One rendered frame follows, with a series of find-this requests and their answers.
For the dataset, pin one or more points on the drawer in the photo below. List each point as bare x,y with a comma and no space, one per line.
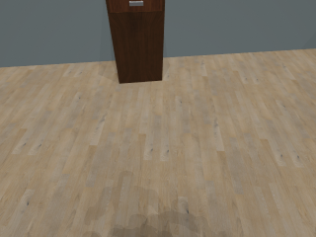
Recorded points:
123,6

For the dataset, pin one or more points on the cabinet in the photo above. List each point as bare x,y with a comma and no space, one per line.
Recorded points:
138,42

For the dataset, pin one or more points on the handle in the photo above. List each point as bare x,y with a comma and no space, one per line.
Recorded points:
136,3

